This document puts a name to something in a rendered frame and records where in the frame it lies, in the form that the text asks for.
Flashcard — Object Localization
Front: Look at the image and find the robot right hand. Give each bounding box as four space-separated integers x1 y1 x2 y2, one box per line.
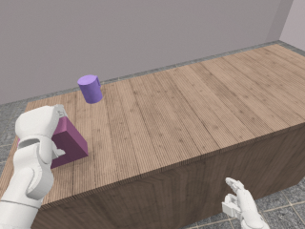
222 177 258 220

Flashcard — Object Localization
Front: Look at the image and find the sponge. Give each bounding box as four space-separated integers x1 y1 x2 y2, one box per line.
16 116 89 169

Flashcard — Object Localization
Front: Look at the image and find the robot left hand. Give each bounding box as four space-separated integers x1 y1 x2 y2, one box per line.
15 104 68 159

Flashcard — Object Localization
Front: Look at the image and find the right robot forearm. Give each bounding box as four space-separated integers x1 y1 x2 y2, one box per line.
240 210 270 229

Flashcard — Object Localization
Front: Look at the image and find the table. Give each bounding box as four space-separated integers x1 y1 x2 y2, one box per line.
0 44 305 229

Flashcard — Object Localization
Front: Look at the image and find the left robot forearm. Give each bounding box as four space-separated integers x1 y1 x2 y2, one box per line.
0 135 54 229

